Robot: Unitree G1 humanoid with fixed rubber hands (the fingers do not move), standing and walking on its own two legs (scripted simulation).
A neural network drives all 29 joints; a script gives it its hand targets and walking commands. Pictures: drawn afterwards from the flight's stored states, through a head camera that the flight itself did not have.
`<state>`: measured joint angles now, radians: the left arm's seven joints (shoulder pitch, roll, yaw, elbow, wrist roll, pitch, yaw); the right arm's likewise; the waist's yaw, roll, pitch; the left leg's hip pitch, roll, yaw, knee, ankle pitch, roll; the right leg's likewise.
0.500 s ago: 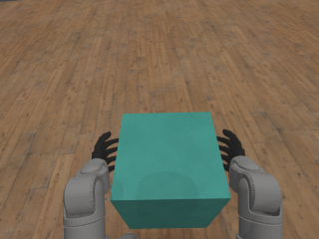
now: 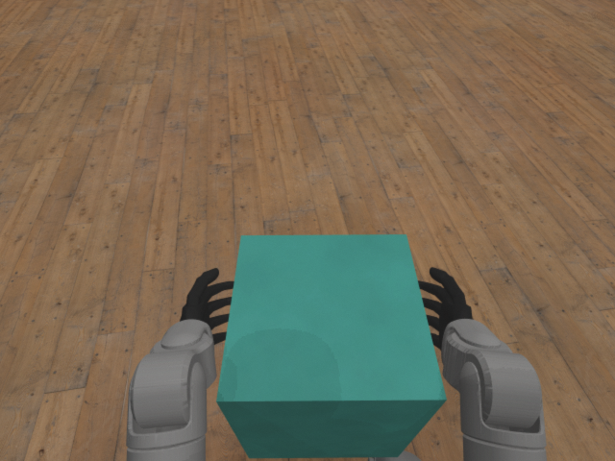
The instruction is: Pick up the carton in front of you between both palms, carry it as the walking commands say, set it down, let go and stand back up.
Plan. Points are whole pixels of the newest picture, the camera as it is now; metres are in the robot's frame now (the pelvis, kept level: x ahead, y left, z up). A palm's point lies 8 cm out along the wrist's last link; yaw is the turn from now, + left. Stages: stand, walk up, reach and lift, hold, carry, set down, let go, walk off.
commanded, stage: carry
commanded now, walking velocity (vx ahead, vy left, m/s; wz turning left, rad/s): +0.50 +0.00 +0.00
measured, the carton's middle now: (323, 352) +0.27 +0.00 -0.01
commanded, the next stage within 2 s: none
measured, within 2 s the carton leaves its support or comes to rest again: neither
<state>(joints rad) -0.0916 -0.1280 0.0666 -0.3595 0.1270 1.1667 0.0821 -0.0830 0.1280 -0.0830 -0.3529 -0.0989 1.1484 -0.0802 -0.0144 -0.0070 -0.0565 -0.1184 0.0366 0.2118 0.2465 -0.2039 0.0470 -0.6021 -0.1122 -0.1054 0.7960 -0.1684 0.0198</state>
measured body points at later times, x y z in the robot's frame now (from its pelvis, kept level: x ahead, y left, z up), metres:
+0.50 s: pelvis +0.33 -0.05 +0.00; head +0.35 -0.06 +0.45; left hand +0.61 +0.12 +0.08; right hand +0.62 -0.18 +0.07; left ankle +0.40 +0.12 -0.69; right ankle +0.29 -0.12 -0.75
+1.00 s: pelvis +0.67 +0.01 +0.00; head +0.70 +0.03 +0.45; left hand +0.95 +0.16 +0.05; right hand +0.94 -0.14 +0.06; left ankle +0.62 +0.09 -0.75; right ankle +0.75 -0.14 -0.70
